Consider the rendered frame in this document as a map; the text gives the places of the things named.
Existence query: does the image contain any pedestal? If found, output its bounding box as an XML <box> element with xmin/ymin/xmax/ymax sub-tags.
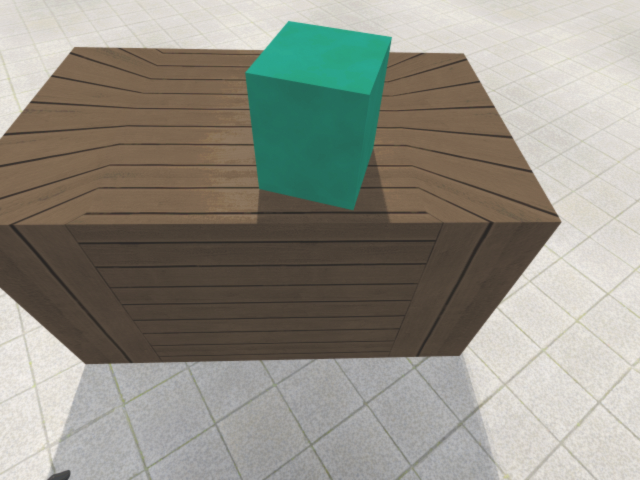
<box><xmin>0</xmin><ymin>47</ymin><xmax>561</xmax><ymax>364</ymax></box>

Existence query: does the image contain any carton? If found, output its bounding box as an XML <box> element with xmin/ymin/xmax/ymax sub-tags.
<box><xmin>245</xmin><ymin>21</ymin><xmax>392</xmax><ymax>210</ymax></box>

